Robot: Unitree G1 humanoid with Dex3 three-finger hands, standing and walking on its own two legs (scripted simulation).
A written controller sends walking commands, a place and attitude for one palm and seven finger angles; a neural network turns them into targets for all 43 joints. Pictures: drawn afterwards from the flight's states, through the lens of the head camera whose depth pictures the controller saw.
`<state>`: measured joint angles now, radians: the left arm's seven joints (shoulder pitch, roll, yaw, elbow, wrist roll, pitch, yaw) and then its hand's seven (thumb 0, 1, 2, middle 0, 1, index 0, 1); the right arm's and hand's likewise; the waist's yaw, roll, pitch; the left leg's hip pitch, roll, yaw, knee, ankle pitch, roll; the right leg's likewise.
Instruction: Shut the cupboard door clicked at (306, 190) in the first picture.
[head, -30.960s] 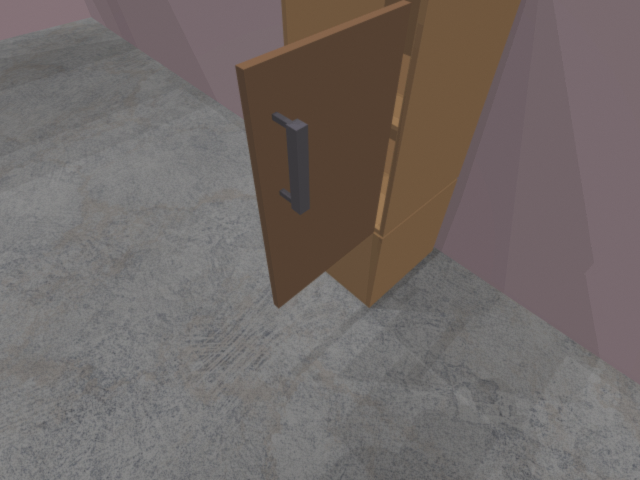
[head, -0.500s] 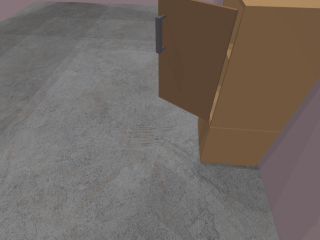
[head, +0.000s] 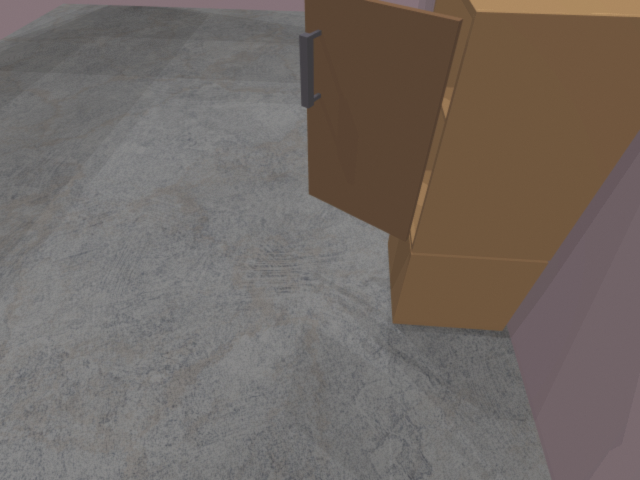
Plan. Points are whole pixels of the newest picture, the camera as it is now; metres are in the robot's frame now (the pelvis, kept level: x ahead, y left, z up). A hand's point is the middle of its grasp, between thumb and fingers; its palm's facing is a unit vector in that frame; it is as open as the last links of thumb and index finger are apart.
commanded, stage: look to check the result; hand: left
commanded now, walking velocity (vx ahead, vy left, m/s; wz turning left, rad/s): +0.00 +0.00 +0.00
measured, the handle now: (312, 69) +0.98 +0.07 +0.08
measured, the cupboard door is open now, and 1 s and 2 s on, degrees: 58 58 58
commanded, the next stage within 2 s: walk to a spot facing it in 0.36 s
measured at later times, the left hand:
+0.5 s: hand out of the picture +0.04 +0.19 -0.17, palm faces +0.01 -0.97 -0.25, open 7.4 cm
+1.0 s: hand out of the picture +0.02 +0.23 -0.18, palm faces +0.27 -0.93 -0.24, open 7.4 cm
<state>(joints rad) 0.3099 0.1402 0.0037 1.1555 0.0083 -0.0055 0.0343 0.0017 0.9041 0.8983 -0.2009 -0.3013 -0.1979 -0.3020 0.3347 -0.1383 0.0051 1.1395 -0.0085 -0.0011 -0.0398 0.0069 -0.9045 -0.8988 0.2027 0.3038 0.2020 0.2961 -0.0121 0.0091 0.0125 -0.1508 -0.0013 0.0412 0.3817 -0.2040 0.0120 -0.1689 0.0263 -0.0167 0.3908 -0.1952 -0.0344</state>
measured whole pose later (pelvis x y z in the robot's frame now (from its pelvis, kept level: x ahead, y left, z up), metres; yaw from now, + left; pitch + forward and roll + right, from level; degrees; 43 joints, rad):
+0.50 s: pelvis +0.01 -0.01 +0.00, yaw +0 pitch -2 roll +0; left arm 0.21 0.21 0.01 1.13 0.01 -0.01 0.02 0.00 0.90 0.90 -0.20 -0.30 -0.20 -0.30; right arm 0.25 -0.22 -0.01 1.12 -0.01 0.00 -0.03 0.01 -0.90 -0.90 0.20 0.30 0.20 0.30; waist -0.02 0.01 0.03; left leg -0.13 0.01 0.04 0.36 -0.20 0.00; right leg -0.15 0.04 -0.02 0.36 -0.19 -0.04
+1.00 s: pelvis +0.00 +0.01 -0.01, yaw +16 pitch +1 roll -1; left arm 0.16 0.22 0.07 0.95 0.02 0.05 0.02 0.00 0.90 0.90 -0.20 -0.30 -0.20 -0.30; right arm 0.26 -0.17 -0.03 0.98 -0.03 0.03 -0.02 0.01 -0.90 -0.90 0.21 0.30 0.21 0.30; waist -0.03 -0.01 0.09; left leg -0.30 -0.04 -0.05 0.49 -0.21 0.04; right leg -0.43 -0.03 -0.01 1.00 -0.43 0.04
